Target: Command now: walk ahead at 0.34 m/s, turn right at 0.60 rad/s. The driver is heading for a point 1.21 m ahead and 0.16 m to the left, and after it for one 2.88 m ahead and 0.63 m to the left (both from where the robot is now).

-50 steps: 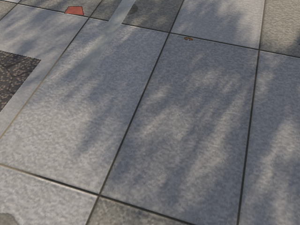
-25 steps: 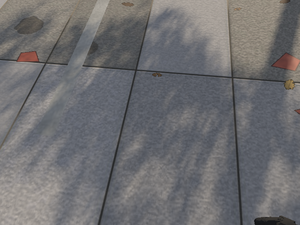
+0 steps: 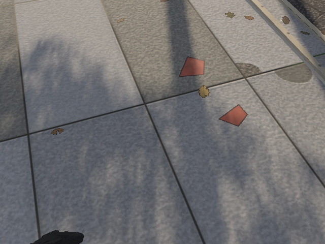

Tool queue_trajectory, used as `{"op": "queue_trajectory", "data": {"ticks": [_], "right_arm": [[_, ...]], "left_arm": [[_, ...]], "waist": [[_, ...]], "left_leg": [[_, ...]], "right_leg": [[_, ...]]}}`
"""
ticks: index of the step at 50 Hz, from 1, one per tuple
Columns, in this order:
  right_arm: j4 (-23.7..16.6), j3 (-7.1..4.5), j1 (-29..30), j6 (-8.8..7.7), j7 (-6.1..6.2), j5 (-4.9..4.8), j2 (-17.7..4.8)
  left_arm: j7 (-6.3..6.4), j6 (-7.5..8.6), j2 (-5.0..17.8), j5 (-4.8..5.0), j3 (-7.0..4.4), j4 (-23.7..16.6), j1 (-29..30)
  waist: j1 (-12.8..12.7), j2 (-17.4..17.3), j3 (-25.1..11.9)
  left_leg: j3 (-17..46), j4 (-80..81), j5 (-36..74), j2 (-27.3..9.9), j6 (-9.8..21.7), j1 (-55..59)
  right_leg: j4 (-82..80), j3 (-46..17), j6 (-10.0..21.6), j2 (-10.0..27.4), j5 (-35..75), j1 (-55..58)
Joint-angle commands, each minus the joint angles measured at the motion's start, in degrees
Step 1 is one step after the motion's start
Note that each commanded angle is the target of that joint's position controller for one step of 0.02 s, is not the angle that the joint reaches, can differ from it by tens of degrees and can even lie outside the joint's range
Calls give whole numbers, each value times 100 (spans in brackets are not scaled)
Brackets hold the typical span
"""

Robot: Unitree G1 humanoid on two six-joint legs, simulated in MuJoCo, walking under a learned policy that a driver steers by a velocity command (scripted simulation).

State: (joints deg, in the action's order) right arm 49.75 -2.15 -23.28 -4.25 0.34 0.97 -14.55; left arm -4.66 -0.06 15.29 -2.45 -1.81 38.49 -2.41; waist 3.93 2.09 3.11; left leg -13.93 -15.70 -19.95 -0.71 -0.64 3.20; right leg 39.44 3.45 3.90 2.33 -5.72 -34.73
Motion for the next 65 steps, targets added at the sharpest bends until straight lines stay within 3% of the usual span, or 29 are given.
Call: {"op": "queue_trajectory", "data": {"ticks": [1, 2, 3, 4, 5, 6, 7, 8, 9, 11, 14, 20, 23, 25, 27, 28, 29, 30, 31, 33, 39, 56, 57, 59, 61, 62, 63, 65], "right_arm": [[-249, -251, 93, 33, 101, -36, -1100], [-250, -253, 100, 75, 123, -74, -1130], [-306, -235, 118, 75, 112, -106, -1092], [-536, -81, -242, 95, 62, 8, -384], [-696, -93, -561, 217, 88, -133, -565], [-618, -124, -120, 268, 111, -68, -743], [-692, -58, 259, 243, 92, -115, -584], [-637, -46, 370, 253, 87, -45, -557], [-595, -56, 310, 345, 69, 45, -568], [-438, -70, 1, 524, 40, 79, -520], [-362, -69, 17, 617, 28, 31, -376], [-340, -76, 691, 736, 84, 39, -336], [-272, -59, 803, 716, 133, 5, -297], [-180, -35, 709, 672, 174, -19, -244], [-30, 10, 447, 569, 215, 9, -178], [12, -4, 354, 487, 239, 74, -371], [10, -64, 693, 438, 224, 34, -746], [32, 8, 878, 397, 150, -14, -412], [74, 57, 902, 356, 117, -26, -274], [232, 52, 769, 338, 138, -48, -311], [578, 75, 614, 344, 170, -40, -224], [1266, 205, 399, 354, 214, -35, 38], [1308, 209, 324, 357, 212, -27, 53], [1325, 108, 227, 402, 198, -11, -165], [1332, 25, -31, 448, 172, -8, -297], [1398, -22, -257, 445, 174, -13, -366], [1426, -69, -298, 424, 178, 0, -402], [1394, -116, -295, 334, 152, 57, -407]], "left_arm": [[66, 119, 349, -79, -104, -268, -319], [118, 185, 450, -130, -167, -58, -1007], [213, 251, 678, -204, -268, 184, -1742], [311, 294, 1203, -128, -363, 210, -1867], [356, 230, 1638, 159, -514, 13, -2048], [453, 148, 1242, 268, -449, -14, -1863], [502, 143, 878, 287, -326, 6, -1432], [516, 135, 563, 265, -221, 74, -1181], [544, 137, 456, 288, -172, 101, -1053], [515, 183, 439, 214, -135, 172, -1002], [473, 260, 523, 138, -146, 284, -979], [487, 170, 406, 97, -86, 545, -1162], [515, 114, 379, 65, -66, 675, -1227], [552, 76, 381, 77, -53, 759, -1218], [600, 58, 312, 145, -12, 837, -1188], [601, 94, 156, 158, 41, 852, -1288], [570, 108, 32, 225, 43, 914, -1647], [580, 87, 131, 191, 29, 1109, -1559], [585, 80, 197, 174, 4, 1180, -1475], [580, 79, 320, 178, -41, 1305, -1386], [628, 90, 129, 199, 12, 1745, -1372], [710, 36, -60, 210, 125, 2584, -1508], [709, 31, -92, 205, 137, 2624, -1555], [695, 1, 9, 186, 81, 2607, -1550], [632, -3, -50, 116, 64, 2463, -1340], [587, 35, -238, 77, 99, 2358, -1194], [549, 89, -308, 10, 116, 2262, -1076], [487, 200, -135, 21, 49, 2092, -893]], "waist": [[-414, -860, -282], [-689, -791, -675], [-1068, -444, -1153], [-700, 729, -1753], [-804, 1121, -2965], [-855, 115, -2601], [-736, 179, -1748], [-511, -110, -1178], [-347, -54, -889], [-172, -34, -916], [-95, 15, -995], [-357, 321, -604], [-450, 363, -416], [-414, 318, -352], [-237, 52, -326], [-301, -234, -395], [-735, -877, -237], [-633, -753, -196], [-594, -711, -160], [-501, -742, -140], [-426, -325, -76], [-420, -270, 48], [-412, -284, -62], [-371, -458, 89], [-215, -738, 568], [-130, -1008, 715], [-115, -1087, 873], [-141, -803, 826]], "left_leg": [[176, -1145, 6147, -1308, 504, -74], [161, -2126, 5957, -1251, 445, -292], [73, -3480, 4604, -1030, 256, -1022], [113, -5172, -1016, -504, 95, -2588], [978, -6751, -1909, 187, -45, -3556], [1474, -6701, -1123, -185, -38, -3738], [1450, -6380, -734, -292, -39, -3806], [1480, -5867, -546, -446, -50, -3667], [1501, -5510, -461, -500, -73, -3350], [1433, -5136, -289, -381, -82, -2692], [1415, -4609, -5, -288, -70, -2514], [1455, -3170, 196, -246, -30, -2395], [1414, -2506, -60, -121, 31, -2109], [1367, -1843, -68, -23, 107, -1805], [1484, -517, 844, -120, 209, -1008], [2029, -228, 1139, -609, 296, -676], [2548, -243, 1563, -1032, 516, -1061], [2510, -154, 1345, -1051, 564, -1664], [2331, -115, 1078, -857, 441, -1853], [2085, -92, 895, -582, 303, -1765], [2025, -159, 1146, -555, 380, -1388], [1985, -120, 1202, -471, 420, -1336], [1979, -62, 706, -423, 437, -1302], [2109, -42, -957, -333, 616, -1451], [2817, 358, -2467, -716, 971, -1540], [3380, 718, -2850, -1139, 1209, -1415], [3791, 945, -2788, -1556, 1421, -1412], [3917, 1078, -2130, -1748, 1565, -1136]], "right_leg": [[-508, 440, 271, -581, -423, 1002], [-902, 307, 406, -744, -197, 1848], [-1368, -60, 585, -533, 777, 3059], [-696, -1772, 851, 1237, 3947, 4577], [-906, -3763, 1979, 2342, 5476, 5568], [-1094, -2899, 1802, 2002, 5489, 5075], [-1346, -2325, 1667, 1719, 5083, 4234], [-1602, -1992, 1350, 1371, 4464, 3540], [-1807, -1736, 1188, 1144, 4199, 2983], [-2010, -1396, 1038, 967, 4211, 2407], [-2193, -1141, 974, 848, 3850, 2207], [-2664, -1380, 812, 755, 710, 2057], [-2644, -1587, 841, 781, -138, 1988], [-2489, -1716, 814, 787, -289, 1997], [-2238, -1718, 509, 666, -297, 1727], [-2022, -1637, 266, 499, -264, 1583], [-2000, -1120, 95, -72, -528, 1669], [-2060, -982, 24, -191, -463, 2327], [-2085, -1055, 21, -107, -210, 2669], [-2053, -1142, 84, 37, 66, 2787], [-2194, -1149, 22, 86, 95, 2591], [-2181, -1103, -43, 154, 146, 2647], [-2188, -1070, -33, 98, -275, 2674], [-1789, -850, 77, -206, -1693, 2307], [-1147, -641, 142, -444, -2547, 1352], [-565, -333, 101, -542, -2252, 993], [-49, -142, 65, -371, -1821, 770], [584, -264, 43, -126, -1886, 279]]}}
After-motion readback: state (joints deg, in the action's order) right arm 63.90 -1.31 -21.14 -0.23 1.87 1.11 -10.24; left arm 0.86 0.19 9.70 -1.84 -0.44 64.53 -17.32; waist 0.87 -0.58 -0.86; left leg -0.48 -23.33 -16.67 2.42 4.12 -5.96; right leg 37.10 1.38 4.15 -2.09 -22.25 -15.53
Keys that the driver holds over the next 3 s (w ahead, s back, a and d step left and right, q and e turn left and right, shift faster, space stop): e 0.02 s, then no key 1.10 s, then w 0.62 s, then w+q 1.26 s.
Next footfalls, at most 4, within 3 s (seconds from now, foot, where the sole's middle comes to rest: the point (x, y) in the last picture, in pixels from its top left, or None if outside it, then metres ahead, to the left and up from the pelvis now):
0.06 right None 0.20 -0.08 -0.77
0.56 left None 0.18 0.10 -0.77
1.46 right None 0.26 -0.13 -0.77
1.94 left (162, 201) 0.62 -0.02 -0.77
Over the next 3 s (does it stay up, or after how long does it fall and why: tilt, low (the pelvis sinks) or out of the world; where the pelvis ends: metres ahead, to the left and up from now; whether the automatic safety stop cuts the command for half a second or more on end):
stays up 1.01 0.02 -0.01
